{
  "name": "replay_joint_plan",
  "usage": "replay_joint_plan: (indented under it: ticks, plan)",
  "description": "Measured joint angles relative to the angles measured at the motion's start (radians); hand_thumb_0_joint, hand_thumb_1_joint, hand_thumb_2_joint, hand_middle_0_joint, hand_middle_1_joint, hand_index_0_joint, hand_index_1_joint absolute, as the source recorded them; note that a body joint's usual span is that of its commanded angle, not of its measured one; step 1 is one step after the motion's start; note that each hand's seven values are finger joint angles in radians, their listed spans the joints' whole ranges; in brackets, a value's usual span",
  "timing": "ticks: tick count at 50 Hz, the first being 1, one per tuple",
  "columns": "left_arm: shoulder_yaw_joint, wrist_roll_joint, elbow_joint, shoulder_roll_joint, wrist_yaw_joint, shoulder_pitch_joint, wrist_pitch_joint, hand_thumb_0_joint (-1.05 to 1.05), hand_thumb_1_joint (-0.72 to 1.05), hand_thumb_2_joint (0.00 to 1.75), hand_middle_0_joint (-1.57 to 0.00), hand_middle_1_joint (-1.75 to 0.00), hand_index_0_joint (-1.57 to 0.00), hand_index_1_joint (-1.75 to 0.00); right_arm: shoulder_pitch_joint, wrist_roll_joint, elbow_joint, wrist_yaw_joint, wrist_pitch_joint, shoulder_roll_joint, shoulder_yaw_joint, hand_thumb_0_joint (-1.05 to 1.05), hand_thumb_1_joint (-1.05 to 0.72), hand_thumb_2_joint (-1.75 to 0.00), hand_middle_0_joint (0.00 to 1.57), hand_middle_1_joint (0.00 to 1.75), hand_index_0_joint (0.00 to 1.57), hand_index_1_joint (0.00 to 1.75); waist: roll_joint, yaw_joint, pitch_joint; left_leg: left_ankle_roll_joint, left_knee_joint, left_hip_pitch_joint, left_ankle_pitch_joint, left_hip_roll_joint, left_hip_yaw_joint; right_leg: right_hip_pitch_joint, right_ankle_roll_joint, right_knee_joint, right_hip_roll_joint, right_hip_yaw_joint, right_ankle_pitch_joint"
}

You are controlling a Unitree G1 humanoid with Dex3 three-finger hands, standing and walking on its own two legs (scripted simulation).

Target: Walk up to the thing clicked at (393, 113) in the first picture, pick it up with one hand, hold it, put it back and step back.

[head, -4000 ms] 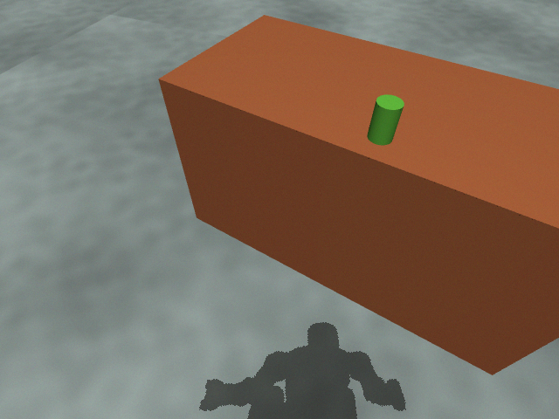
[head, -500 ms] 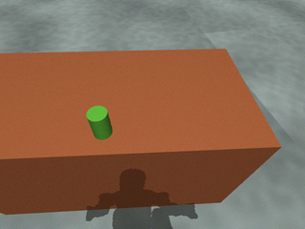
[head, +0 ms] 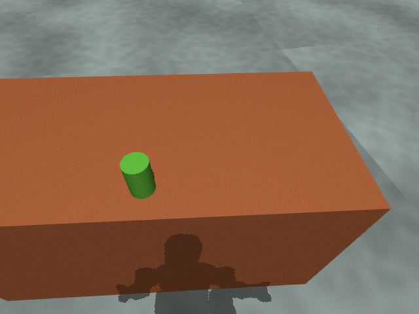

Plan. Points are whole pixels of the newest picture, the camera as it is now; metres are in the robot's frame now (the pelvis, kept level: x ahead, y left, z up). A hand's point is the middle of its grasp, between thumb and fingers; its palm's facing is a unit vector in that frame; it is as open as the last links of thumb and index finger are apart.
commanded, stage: stand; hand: left
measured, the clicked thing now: (139, 176) +0.42 +0.18 -0.03
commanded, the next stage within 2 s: rise first in 2.00 s
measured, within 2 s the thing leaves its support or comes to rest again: neither
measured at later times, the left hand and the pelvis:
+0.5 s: hand out of the picture +0.08 +0.25 -0.16, palm faces -0.02 -0.94 -0.34, open 7.4 cm; pelvis +0.00 +0.00 +0.00, yaw +1 degrees
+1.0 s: hand out of the picture +0.07 +0.25 -0.16, palm faces -0.02 -0.94 -0.34, open 7.4 cm; pelvis +0.00 +0.00 +0.00, yaw +1 degrees
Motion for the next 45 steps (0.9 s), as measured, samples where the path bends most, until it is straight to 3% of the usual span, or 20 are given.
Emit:
replay_joint_plan:
  ticks: [45]
  plan:
    - [-0.009, -0.001, -0.02, 0.012, 0.002, 0.043, 0.003, 0.01, 0.9, 0.9, -0.2, -0.3, -0.2, -0.3, 0.026, 0.003, -0.006, 0.0, 0.001, -0.005, 0.004, 0.01, -0.9, -0.9, 0.21, 0.3, 0.2, 0.3, -0.004, 0.004, 0.001, 0.003, -0.004, 0.012, 0.0, -0.009, -0.021, 0.025, 0.002, -0.012, -0.009, -0.022, -0.004]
